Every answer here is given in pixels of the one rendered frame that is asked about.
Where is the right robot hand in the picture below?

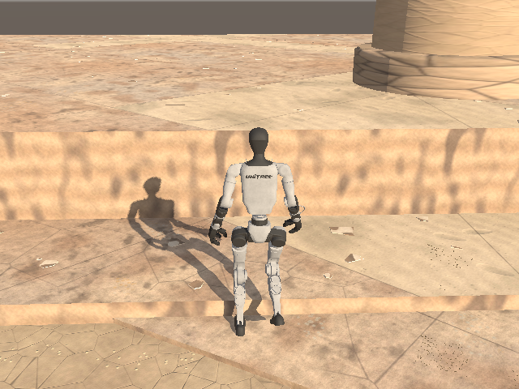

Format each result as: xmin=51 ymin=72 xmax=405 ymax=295
xmin=283 ymin=219 xmax=302 ymax=233

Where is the left robot forearm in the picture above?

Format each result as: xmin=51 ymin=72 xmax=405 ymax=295
xmin=211 ymin=196 xmax=228 ymax=230

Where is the robot left upper arm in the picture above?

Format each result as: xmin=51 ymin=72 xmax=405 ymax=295
xmin=220 ymin=163 xmax=242 ymax=208

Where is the right robot forearm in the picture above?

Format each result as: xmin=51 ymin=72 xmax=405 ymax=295
xmin=288 ymin=195 xmax=301 ymax=222

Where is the left robot hand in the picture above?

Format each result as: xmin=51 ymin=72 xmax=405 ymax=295
xmin=208 ymin=226 xmax=227 ymax=246

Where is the robot right upper arm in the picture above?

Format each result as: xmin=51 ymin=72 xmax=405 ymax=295
xmin=276 ymin=163 xmax=297 ymax=207

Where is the right robot shin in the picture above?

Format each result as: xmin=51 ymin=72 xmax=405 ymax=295
xmin=268 ymin=263 xmax=281 ymax=317

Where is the left robot foot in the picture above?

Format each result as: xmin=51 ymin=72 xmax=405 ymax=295
xmin=234 ymin=315 xmax=246 ymax=336

